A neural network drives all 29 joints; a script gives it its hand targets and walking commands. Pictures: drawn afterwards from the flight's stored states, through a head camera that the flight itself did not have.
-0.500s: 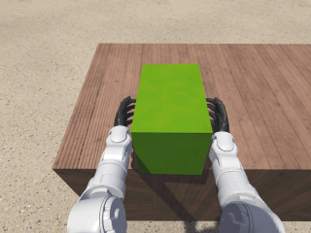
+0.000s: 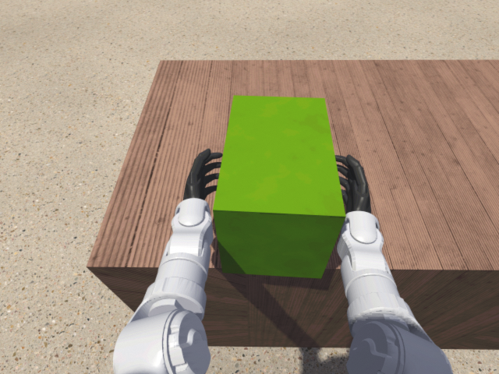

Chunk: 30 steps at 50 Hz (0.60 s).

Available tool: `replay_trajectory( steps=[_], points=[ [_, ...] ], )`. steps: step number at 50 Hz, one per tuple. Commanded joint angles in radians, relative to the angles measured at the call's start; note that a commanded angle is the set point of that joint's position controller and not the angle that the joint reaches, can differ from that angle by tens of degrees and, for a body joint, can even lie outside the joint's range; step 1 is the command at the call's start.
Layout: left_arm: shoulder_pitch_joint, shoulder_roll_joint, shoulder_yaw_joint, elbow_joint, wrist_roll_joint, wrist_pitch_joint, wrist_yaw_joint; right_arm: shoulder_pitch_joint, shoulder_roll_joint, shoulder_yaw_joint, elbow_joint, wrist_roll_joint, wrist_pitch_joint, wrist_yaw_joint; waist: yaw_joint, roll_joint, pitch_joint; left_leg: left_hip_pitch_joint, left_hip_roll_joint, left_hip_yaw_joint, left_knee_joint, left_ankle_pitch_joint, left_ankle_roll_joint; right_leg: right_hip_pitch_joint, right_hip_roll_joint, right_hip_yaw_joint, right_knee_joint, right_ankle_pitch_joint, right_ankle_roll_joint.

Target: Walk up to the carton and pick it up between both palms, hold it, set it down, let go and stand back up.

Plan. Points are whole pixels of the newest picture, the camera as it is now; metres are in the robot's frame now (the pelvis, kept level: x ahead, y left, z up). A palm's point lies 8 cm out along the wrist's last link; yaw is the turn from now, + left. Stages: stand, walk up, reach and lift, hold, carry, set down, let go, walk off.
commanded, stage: set down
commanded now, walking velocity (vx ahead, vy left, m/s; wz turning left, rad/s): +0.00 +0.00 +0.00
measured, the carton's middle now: (275, 182) +0.45 +0.01 +0.04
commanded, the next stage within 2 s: none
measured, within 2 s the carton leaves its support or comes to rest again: neither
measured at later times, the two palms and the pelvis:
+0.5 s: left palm (196, 200) +0.40 +0.14 +0.04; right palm (352, 207) +0.40 -0.12 +0.04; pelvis +0.00 +0.00 +0.00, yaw +0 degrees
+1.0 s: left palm (168, 170) +0.42 +0.18 +0.10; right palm (395, 178) +0.42 -0.18 +0.10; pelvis -0.03 +0.00 -0.02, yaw -2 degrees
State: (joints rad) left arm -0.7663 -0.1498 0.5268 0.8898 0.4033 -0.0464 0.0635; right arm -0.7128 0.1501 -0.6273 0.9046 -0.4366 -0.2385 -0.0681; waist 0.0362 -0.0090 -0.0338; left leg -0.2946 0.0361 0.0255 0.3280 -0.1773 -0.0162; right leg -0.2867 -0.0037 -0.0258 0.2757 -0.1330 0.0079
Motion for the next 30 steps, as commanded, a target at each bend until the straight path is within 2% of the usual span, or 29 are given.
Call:
replay_trajectory(
  steps=[1,3,4,5,8,10,12,13,14,15,16,17,18,19,22,23,24,25,26,27,28,29,30],
  points=[
    [-0.549,-0.409,-0.241,-0.029,0.025,-0.040,-0.098,-0.614,0.444,0.317,-0.016,-0.061,-0.060,0.142,0.003,-0.018,-0.584,0.087,-0.024,0.114,-0.014,0.336,-0.019,0.418,0.018,-0.079,0.079,0.438,0.035],
    [-0.534,-0.423,-0.250,-0.030,0.026,-0.043,-0.100,-0.608,0.444,0.325,-0.022,-0.063,-0.074,0.141,-0.001,-0.002,-0.589,0.107,-0.024,0.111,0.001,0.382,-0.019,0.410,0.022,-0.080,0.089,0.474,0.033],
    [-0.534,-0.414,-0.242,-0.016,0.030,-0.043,-0.102,-0.605,0.441,0.317,-0.013,-0.073,-0.074,0.139,0.001,-0.015,-0.570,0.116,-0.022,0.107,0.000,0.365,-0.020,0.397,0.020,-0.084,0.076,0.448,0.035],
    [-0.546,-0.415,-0.252,-0.022,0.022,-0.046,-0.099,-0.608,0.430,0.299,0.003,-0.075,-0.073,0.138,-0.014,-0.003,-0.565,0.127,-0.021,0.108,0.001,0.353,-0.027,0.370,0.023,-0.086,0.073,0.408,0.025],
    [-0.530,-0.423,-0.259,-0.025,0.032,-0.043,-0.090,-0.589,0.424,0.282,0.016,-0.081,-0.077,0.137,-0.012,0.024,-0.559,0.142,-0.014,0.110,0.010,0.383,-0.034,0.351,0.025,-0.090,0.064,0.392,0.018],
    [-0.493,-0.405,-0.238,-0.022,0.048,-0.037,-0.092,-0.564,0.427,0.299,0.026,-0.069,-0.070,0.134,-0.005,-0.008,-0.530,0.143,-0.017,0.108,0.005,0.362,-0.019,0.363,0.024,-0.083,0.065,0.417,0.028],
    [-0.497,-0.404,-0.243,-0.033,0.037,-0.048,-0.092,-0.568,0.422,0.306,0.008,-0.063,-0.083,0.130,-0.004,-0.008,-0.569,0.109,-0.017,0.107,0.002,0.362,-0.020,0.385,0.016,-0.081,0.078,0.450,0.030],
    [-0.504,-0.398,-0.256,-0.051,0.036,-0.057,-0.089,-0.567,0.426,0.307,0.007,-0.055,-0.089,0.127,-0.002,0.016,-0.576,0.092,-0.020,0.111,0.009,0.375,-0.017,0.398,0.013,-0.072,0.089,0.484,0.033],
    [-0.492,-0.393,-0.252,-0.037,0.037,-0.062,-0.091,-0.556,0.431,0.321,0.015,-0.061,-0.091,0.125,-0.005,-0.003,-0.567,0.073,-0.025,0.107,0.004,0.366,-0.015,0.420,0.010,-0.074,0.097,0.513,0.035],
    [-0.492,-0.383,-0.265,-0.036,0.030,-0.068,-0.091,-0.550,0.412,0.321,0.001,-0.058,-0.097,0.119,-0.008,0.007,-0.577,0.063,-0.024,0.111,0.003,0.352,-0.014,0.428,0.010,-0.072,0.104,0.523,0.034],
    [-0.485,-0.372,-0.249,-0.026,0.036,-0.074,-0.090,-0.557,0.410,0.315,0.007,-0.058,-0.096,0.117,0.000,0.000,-0.580,0.061,-0.025,0.114,0.000,0.338,-0.013,0.431,0.012,-0.070,0.096,0.502,0.036],
    [-0.483,-0.388,-0.235,-0.012,0.047,-0.071,-0.094,-0.556,0.420,0.309,0.016,-0.062,-0.094,0.117,-0.008,-0.011,-0.536,0.056,-0.026,0.107,-0.009,0.310,-0.008,0.423,0.014,-0.071,0.089,0.470,0.034],
    [-0.491,-0.380,-0.247,-0.017,0.045,-0.076,-0.096,-0.556,0.411,0.299,0.002,-0.067,-0.098,0.114,-0.013,0.006,-0.542,0.057,-0.023,0.105,-0.011,0.290,-0.010,0.416,0.008,-0.070,0.087,0.445,0.034],
    [-0.497,-0.372,-0.241,-0.014,0.041,-0.077,-0.094,-0.563,0.407,0.300,0.014,-0.064,-0.097,0.117,-0.008,-0.002,-0.538,0.068,-0.022,0.102,-0.013,0.313,-0.009,0.395,0.013,-0.075,0.086,0.446,0.031],
    [-0.500,-0.315,-0.209,-0.005,0.052,-0.089,-0.083,-0.542,0.361,0.275,0.040,-0.074,-0.091,0.110,-0.001,-0.014,-0.539,0.055,-0.021,0.114,-0.014,0.285,-0.009,0.379,0.013,-0.070,0.086,0.417,0.030],
    [-0.492,-0.274,-0.225,-0.006,0.023,-0.097,-0.071,-0.535,0.292,0.276,0.024,-0.052,-0.095,0.106,0.006,0.020,-0.599,0.069,-0.019,0.120,0.007,0.336,-0.024,0.364,0.019,-0.067,0.097,0.429,0.023],
    [-0.490,-0.250,-0.220,-0.011,0.028,-0.099,-0.060,-0.524,0.264,0.260,0.043,-0.041,-0.089,0.099,-0.002,0.040,-0.581,0.091,-0.019,0.118,0.014,0.362,-0.030,0.359,0.023,-0.066,0.090,0.424,0.020],
    [-0.489,-0.251,-0.184,0.007,0.040,-0.102,-0.059,-0.534,0.287,0.252,0.043,-0.045,-0.082,0.097,0.011,0.010,-0.554,0.073,-0.023,0.119,0.015,0.341,-0.022,0.363,0.021,-0.064,0.084,0.413,0.026],
    [-0.495,-0.183,-0.186,-0.002,0.027,-0.110,-0.050,-0.517,0.227,0.256,0.042,-0.032,-0.079,0.089,0.012,0.010,-0.568,0.061,-0.027,0.121,0.012,0.321,-0.016,0.367,0.021,-0.053,0.095,0.417,0.028],
    [-0.482,-0.116,-0.173,0.003,0.014,-0.111,-0.032,-0.520,0.147,0.255,0.050,0.004,-0.077,0.079,0.020,0.028,-0.589,0.067,-0.023,0.117,0.020,0.353,-0.027,0.370,0.028,-0.047,0.099,0.430,0.021],
    [-0.499,-0.107,-0.155,-0.009,0.018,-0.112,-0.028,-0.515,0.165,0.243,0.061,0.000,-0.069,0.070,0.010,0.010,-0.545,0.041,-0.031,0.123,0.016,0.327,-0.014,0.376,0.020,-0.038,0.095,0.420,0.024],
    [-0.513,-0.134,-0.143,-0.003,0.024,-0.111,-0.031,-0.536,0.189,0.236,0.050,-0.007,-0.064,0.067,0.015,-0.010,-0.519,0.016,-0.031,0.119,0.003,0.287,-0.003,0.387,0.016,-0.041,0.088,0.401,0.025],
    [-0.526,-0.050,-0.147,0.006,-0.004,-0.119,-0.020,-0.535,0.094,0.245,0.042,0.018,-0.061,0.063,0.023,0.004,-0.589,0.020,-0.032,0.129,0.016,0.302,-0.009,0.374,0.021,-0.035,0.108,0.416,0.025]
  ],
)
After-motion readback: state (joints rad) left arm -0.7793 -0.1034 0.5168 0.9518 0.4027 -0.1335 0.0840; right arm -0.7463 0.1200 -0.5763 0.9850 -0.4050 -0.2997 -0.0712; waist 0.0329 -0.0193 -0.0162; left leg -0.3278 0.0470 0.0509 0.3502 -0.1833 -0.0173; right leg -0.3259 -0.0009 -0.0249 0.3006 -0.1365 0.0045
